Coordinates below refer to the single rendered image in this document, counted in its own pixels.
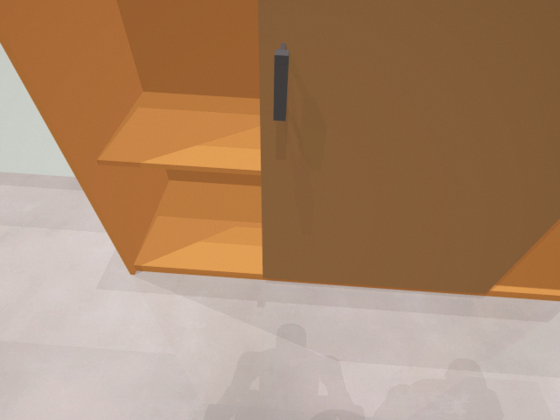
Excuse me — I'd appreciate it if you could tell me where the wardrobe door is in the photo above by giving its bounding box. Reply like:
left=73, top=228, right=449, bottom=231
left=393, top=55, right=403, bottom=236
left=258, top=0, right=560, bottom=294
left=496, top=219, right=560, bottom=290

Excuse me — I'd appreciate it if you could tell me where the handle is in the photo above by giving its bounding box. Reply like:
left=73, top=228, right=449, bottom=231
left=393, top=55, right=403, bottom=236
left=273, top=43, right=289, bottom=121

